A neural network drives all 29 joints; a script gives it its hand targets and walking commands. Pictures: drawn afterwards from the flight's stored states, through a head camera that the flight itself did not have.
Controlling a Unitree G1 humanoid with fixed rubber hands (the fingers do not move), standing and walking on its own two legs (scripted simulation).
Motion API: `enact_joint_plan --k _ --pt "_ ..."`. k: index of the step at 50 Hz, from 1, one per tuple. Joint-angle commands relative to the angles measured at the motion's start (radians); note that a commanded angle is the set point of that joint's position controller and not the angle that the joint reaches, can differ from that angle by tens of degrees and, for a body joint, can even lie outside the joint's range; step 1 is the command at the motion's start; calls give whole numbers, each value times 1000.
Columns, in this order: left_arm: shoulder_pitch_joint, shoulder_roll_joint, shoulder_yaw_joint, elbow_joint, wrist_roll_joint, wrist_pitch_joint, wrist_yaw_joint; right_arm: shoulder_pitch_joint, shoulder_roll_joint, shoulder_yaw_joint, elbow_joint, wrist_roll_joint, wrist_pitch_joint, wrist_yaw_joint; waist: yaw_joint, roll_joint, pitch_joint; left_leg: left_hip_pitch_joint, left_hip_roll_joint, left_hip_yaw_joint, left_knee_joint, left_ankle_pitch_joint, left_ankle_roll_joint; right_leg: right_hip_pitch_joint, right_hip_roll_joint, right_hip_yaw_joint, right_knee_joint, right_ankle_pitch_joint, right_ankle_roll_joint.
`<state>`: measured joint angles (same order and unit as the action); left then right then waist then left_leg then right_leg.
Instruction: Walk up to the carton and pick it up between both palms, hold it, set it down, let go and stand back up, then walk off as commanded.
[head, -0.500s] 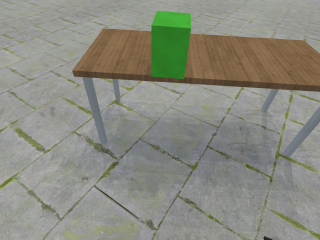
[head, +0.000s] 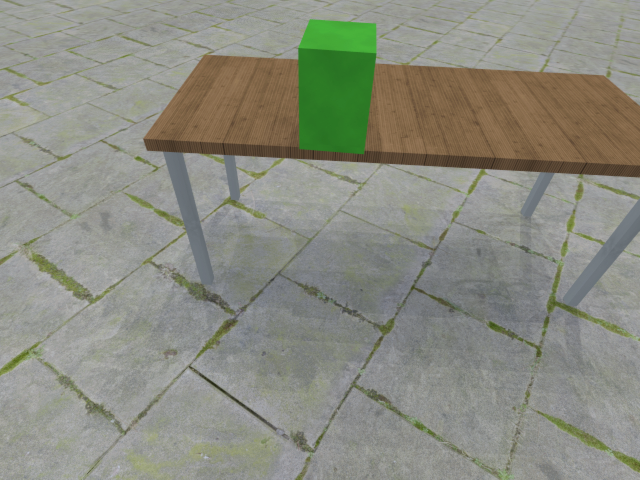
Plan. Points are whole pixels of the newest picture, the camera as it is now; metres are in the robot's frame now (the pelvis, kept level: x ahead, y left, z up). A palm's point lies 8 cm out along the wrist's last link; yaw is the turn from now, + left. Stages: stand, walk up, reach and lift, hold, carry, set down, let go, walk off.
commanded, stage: stand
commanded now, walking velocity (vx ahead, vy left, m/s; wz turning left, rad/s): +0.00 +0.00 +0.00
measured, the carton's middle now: (337, 87) +1.08 -0.01 +0.04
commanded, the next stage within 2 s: none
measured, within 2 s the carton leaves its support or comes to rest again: neither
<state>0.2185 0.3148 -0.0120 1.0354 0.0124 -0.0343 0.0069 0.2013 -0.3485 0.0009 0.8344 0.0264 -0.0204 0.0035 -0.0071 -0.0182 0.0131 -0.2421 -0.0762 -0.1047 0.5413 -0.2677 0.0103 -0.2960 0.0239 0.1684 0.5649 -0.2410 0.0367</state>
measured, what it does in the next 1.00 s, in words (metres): stands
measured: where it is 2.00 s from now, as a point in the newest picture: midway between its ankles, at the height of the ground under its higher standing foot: outside the picture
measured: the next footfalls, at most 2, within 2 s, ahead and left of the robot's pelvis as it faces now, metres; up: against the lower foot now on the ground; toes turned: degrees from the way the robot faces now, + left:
none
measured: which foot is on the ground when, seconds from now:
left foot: down 0.00-1.00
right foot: down 0.00-1.00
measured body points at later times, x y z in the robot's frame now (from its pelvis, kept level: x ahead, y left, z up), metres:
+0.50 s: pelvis -0.01 +0.00 +0.00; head -0.01 +0.00 +0.45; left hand +0.06 +0.28 -0.14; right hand +0.10 -0.29 -0.11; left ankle +0.02 +0.12 -0.73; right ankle +0.04 -0.14 -0.73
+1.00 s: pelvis +0.00 +0.00 +0.00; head +0.00 +0.00 +0.45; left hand +0.06 +0.28 -0.13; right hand +0.11 -0.29 -0.11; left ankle +0.02 +0.12 -0.73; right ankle +0.04 -0.14 -0.73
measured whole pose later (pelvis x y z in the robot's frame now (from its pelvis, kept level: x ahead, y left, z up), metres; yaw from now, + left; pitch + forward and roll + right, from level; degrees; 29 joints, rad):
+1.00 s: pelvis +0.00 +0.00 +0.00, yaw +0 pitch -2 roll +1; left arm 0.20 0.31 -0.01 1.06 0.01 -0.03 0.00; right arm 0.20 -0.35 0.01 0.86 0.03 -0.02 0.00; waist -0.01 -0.02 0.03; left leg -0.23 -0.07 -0.10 0.51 -0.25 0.01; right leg -0.28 0.02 0.17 0.53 -0.22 0.04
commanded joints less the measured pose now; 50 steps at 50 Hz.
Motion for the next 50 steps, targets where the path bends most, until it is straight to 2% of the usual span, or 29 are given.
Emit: enact_joint_plan --k 1,2,3,7,8,10,14,17,19,20,21,23,24,27,28,29,30,31,33,34,37,38,40,43,45,46,48,49,50 --pt "-105 243 72 -54 -7 -5 -8 -42 -226 -59 58 -29 -40 -18 10 7 -44 57 137 -90 -155 77 38 67 -74 58 -155 82 -81" --pt "-101 220 70 -64 -11 -9 -7 -66 -218 -58 51 -35 -43 -19 28 -2 -7 17 155 -106 -182 44 49 62 -73 56 -155 92 -88" --pt "-105 234 71 -49 -12 -5 -6 -71 -219 -55 48 -41 -40 -17 18 27 9 -7 150 -118 -196 18 54 73 -70 64 -151 88 -85" --pt "-88 221 74 -53 -10 -1 -10 -79 -207 -52 42 -36 -45 -15 21 45 -31 4 165 -144 -216 -37 49 101 -62 46 -141 65 -84" --pt "-94 231 76 -48 -10 0 -10 -93 -218 -52 44 -41 -39 -15 29 52 -27 7 156 -125 -202 -28 47 90 -69 54 -150 53 -80" --pt "-104 218 68 -48 -5 -3 -12 -67 -221 -52 58 -37 -38 -22 16 -21 -24 17 158 -120 -187 4 52 74 -79 59 -166 73 -85" --pt "-108 227 67 -44 -8 -5 -5 -53 -203 -46 61 -38 -39 -18 14 32 -36 44 144 -97 -179 104 47 96 -83 61 -152 116 -85" --pt "-92 231 63 -40 -9 -3 -7 -80 -201 -51 47 -35 -38 -19 23 0 -24 35 146 -102 -175 73 49 73 -72 49 -157 91 -80" --pt "-96 211 59 -38 -6 1 -7 -71 -206 -52 53 -35 -41 -21 27 10 -7 13 151 -110 -182 57 47 72 -73 55 -169 73 -80" --pt "-121 217 58 -44 -2 0 -8 -54 -207 -47 52 -36 -38 -22 6 7 14 17 148 -96 -181 38 41 56 -85 56 -168 64 -82" --pt "-113 237 66 -42 -3 -3 -12 -41 -202 -47 65 -32 -35 -20 13 -21 -16 41 144 -90 -164 51 38 52 -77 64 -182 26 -79" --pt "-102 237 67 -37 -7 2 -7 -44 -205 -44 61 -30 -35 -18 13 30 -13 36 146 -105 -173 28 40 49 -78 67 -184 30 -81" --pt "-106 237 72 -39 -2 -2 -9 -59 -220 -49 65 -38 -34 -20 15 12 -5 22 151 -107 -189 2 40 58 -70 56 -174 46 -80" --pt "-87 222 64 -34 -10 -3 -9 -55 -217 -51 65 -34 -36 -19 29 24 -10 29 157 -112 -199 1 45 72 -75 58 -168 57 -84" --pt "-90 235 66 -37 -7 -6 -8 -44 -204 -43 58 -34 -36 -17 16 23 -11 30 155 -118 -211 26 46 81 -75 56 -156 55 -87" --pt "-107 230 66 -36 -6 -2 -8 -78 -207 -44 53 -39 -38 -19 22 47 -15 29 166 -117 -201 24 49 82 -73 56 -162 75 -80" --pt "-96 229 72 -35 -3 3 -7 -61 -212 -48 53 -37 -35 -20 25 14 -38 35 166 -124 -197 54 46 108 -71 45 -157 96 -79" --pt "-90 231 68 -39 -11 2 -9 -60 -220 -45 63 -33 -35 -24 33 38 -56 58 161 -114 -190 95 41 106 -77 50 -159 109 -79" --pt "-114 235 71 -40 -4 -6 -7 -88 -222 -50 58 -36 -35 -25 32 -4 -54 62 155 -104 -172 129 43 103 -78 45 -152 153 -79" --pt "-106 240 68 -37 -4 -4 -6 -63 -201 -47 55 -35 -32 -24 15 11 -38 52 150 -99 -171 118 41 93 -76 57 -158 157 -73" --pt "-94 225 71 -35 -5 3 -6 -59 -218 -44 63 -35 -36 -25 31 16 -37 45 156 -101 -183 87 41 108 -77 47 -157 148 -78" --pt "-110 244 71 -35 -4 -1 -5 -76 -207 -47 52 -31 -34 -23 14 26 -27 50 156 -100 -183 96 48 94 -83 54 -168 150 -78" --pt "-110 226 66 -35 -7 0 -5 -61 -208 -44 56 -33 -30 -23 13 25 -45 72 154 -95 -179 116 43 86 -76 54 -164 160 -74" --pt "-89 216 64 -29 -9 -1 -6 -67 -207 -45 69 -34 -35 -21 28 37 -27 53 164 -109 -194 77 44 93 -81 52 -159 116 -77" --pt "-101 230 68 -29 -9 5 -8 -47 -226 -50 70 -37 -31 -21 18 13 -19 37 159 -115 -203 41 36 100 -72 41 -163 116 -78" --pt "-117 218 65 -34 -6 2 -11 -74 -221 -44 68 -37 -30 -22 28 4 -17 52 164 -107 -211 51 41 83 -72 43 -162 89 -78" --pt "-89 220 62 -34 -10 1 -10 -79 -240 -53 59 -38 -27 -21 21 57 -11 47 167 -113 -202 32 42 73 -73 45 -170 87 -71" --pt "-109 234 68 -38 -4 -2 -7 -77 -218 -48 61 -32 -30 -20 22 17 -32 59 155 -104 -203 48 35 85 -72 54 -173 93 -76" --pt "-90 219 67 -32 -10 0 -8 -52 -217 -45 65 -32 -32 -20 19 26 -44 54 158 -103 -200 80 37 106 -72 48 -166 117 -76"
